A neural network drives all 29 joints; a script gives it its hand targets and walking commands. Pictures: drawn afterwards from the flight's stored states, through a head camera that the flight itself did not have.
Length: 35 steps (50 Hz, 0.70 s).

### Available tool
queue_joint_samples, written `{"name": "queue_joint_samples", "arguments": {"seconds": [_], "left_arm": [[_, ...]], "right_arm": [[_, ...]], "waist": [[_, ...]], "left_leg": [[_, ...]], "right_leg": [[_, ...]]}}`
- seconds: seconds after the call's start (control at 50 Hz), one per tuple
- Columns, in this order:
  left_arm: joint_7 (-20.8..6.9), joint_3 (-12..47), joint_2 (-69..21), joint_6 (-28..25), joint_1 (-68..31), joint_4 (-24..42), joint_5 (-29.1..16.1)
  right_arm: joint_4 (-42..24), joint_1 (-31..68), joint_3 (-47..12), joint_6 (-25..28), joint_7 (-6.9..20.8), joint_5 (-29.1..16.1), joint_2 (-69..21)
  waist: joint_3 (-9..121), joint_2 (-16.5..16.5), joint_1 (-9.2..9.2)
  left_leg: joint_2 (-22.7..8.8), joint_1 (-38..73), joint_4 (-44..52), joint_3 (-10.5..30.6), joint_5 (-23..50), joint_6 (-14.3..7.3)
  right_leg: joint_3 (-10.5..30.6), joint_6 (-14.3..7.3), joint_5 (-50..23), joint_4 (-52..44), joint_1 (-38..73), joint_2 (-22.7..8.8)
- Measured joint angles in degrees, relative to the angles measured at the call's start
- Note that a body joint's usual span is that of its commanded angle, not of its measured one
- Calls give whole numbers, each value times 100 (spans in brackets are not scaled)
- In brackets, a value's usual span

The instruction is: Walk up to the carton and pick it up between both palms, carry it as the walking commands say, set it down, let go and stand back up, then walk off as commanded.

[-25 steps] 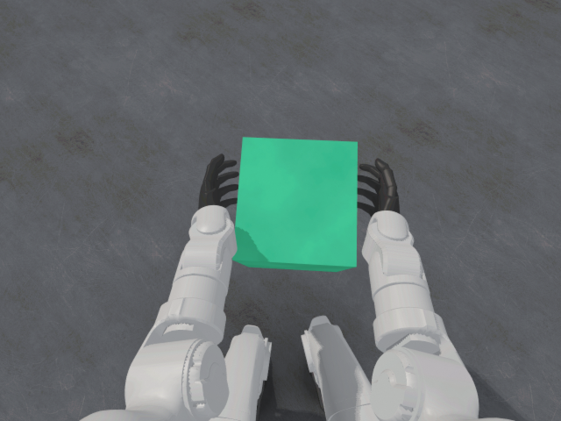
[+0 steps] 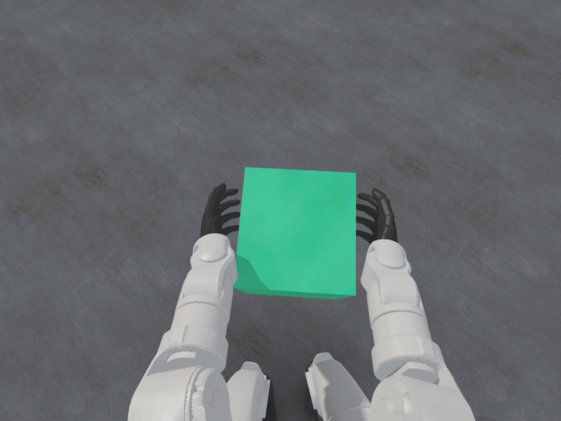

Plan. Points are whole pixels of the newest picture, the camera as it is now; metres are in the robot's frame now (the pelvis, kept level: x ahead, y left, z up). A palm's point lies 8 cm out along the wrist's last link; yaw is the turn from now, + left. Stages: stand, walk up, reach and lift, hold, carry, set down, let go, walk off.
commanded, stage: reach and lift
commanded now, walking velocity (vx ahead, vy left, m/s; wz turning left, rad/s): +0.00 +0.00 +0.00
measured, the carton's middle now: (295, 240) +0.39 -0.03 -0.12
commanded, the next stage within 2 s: none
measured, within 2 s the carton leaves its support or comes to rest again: neither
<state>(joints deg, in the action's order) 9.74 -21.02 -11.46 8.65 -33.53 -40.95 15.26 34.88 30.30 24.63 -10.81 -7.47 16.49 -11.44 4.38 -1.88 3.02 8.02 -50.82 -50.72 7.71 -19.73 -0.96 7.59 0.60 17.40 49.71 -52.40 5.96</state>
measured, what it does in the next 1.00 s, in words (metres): rises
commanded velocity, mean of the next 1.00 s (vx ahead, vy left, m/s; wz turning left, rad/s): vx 0.00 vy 0.00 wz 0.00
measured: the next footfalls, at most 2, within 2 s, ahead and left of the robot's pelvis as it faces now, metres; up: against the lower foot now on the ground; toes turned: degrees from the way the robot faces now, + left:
none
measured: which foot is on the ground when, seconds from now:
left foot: down 0.00-1.00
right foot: down 0.00-1.00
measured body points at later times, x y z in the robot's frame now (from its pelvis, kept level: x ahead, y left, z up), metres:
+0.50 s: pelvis +0.01 +0.00 +0.04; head +0.07 -0.01 +0.49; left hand +0.37 +0.10 +0.02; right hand +0.35 -0.16 +0.02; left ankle +0.03 +0.10 -0.68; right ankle +0.05 -0.11 -0.68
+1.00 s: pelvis +0.02 +0.00 +0.05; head -0.02 +0.00 +0.50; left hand +0.36 +0.10 +0.10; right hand +0.34 -0.16 +0.09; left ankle +0.03 +0.10 -0.68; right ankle +0.05 -0.11 -0.68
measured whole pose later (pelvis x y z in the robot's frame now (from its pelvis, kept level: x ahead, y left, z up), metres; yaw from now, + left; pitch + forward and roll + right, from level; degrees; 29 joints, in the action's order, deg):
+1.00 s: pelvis +0.02 +0.00 +0.05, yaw +0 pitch -3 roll -1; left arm 5.1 -16.8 -12.3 33.8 -25.7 -30.3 18.2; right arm 25.9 22.6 18.3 -35.7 -5.3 17.3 -11.0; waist 2.9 -0.3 3.3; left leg 5.5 -9.8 -27.4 9.2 -13.7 -1.8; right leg 7.4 -0.4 11.0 25.2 -10.7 4.5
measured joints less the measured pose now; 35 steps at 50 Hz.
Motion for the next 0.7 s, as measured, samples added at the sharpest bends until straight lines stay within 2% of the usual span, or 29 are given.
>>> {"name": "queue_joint_samples", "arguments": {"seconds": [0.36, 0.7], "left_arm": [[-213, 58, -125, 497, 489, 411, 171], [-378, 281, -85, 1451, 771, 718, 265]], "right_arm": [[-268, -400, -45, -457, 153, 165, -107], [-475, -682, -411, -1391, 192, 68, 5]], "waist": [[-152, 65, -4], [-133, 133, 20]], "left_leg": [[-100, 1551, 1221, 56, 418, -36], [-225, 3044, 2115, 150, 648, -52]], "right_leg": [[63, -33, -404, -1204, 1548, -83], [17, -90, -675, -2197, 3094, -119]]}}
